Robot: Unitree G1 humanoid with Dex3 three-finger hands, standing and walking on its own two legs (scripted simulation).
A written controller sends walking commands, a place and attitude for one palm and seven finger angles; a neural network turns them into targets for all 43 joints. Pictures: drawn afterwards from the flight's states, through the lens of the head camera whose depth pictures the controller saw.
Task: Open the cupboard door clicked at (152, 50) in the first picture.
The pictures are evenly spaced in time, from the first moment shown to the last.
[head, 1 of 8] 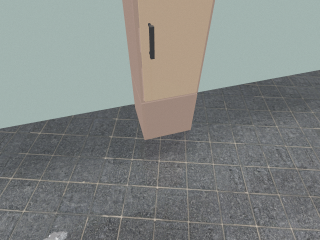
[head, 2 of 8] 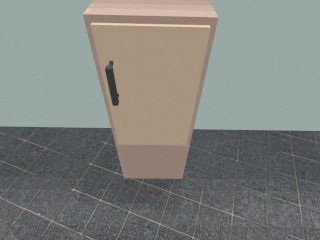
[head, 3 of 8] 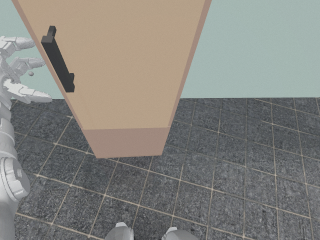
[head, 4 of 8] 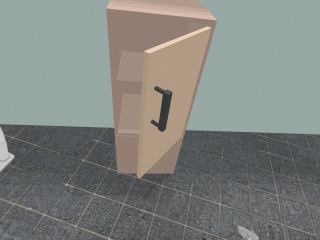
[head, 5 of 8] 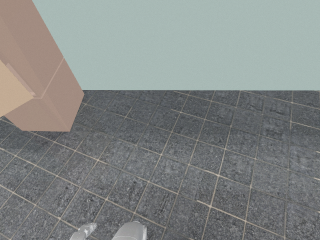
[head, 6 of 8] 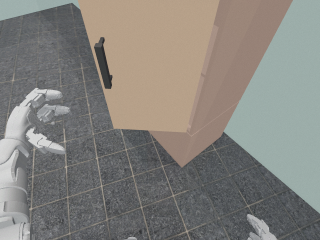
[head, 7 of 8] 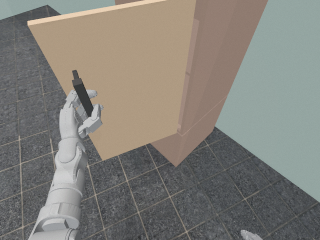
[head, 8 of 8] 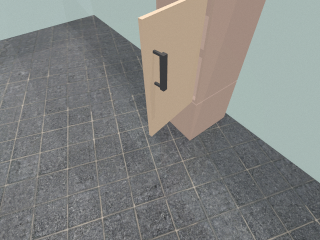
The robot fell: no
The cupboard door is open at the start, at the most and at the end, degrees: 0 101 100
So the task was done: yes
